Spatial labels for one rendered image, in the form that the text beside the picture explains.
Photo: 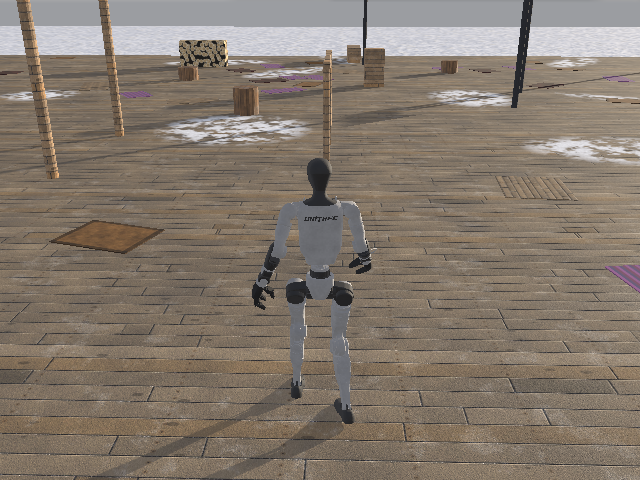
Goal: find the robot right upper arm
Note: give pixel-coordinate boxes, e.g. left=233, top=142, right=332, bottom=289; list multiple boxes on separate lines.
left=340, top=201, right=368, bottom=253

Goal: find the humanoid robot torso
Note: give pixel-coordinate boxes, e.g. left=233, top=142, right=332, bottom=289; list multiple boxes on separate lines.
left=297, top=196, right=343, bottom=300

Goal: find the left robot hand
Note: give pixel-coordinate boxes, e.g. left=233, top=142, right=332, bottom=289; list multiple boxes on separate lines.
left=252, top=282, right=275, bottom=310

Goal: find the right robot hand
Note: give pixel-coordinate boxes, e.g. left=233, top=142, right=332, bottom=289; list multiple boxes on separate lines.
left=349, top=257, right=372, bottom=274

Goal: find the left robot forearm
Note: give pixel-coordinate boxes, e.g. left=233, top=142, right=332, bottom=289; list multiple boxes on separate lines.
left=256, top=242, right=280, bottom=288

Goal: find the right robot forearm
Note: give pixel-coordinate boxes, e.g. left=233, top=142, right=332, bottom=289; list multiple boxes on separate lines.
left=357, top=238, right=372, bottom=265

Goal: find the robot left upper arm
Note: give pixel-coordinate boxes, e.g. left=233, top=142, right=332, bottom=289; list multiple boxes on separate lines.
left=271, top=202, right=299, bottom=259

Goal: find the right robot shin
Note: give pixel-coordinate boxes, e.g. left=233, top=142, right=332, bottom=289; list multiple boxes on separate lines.
left=333, top=338, right=351, bottom=410

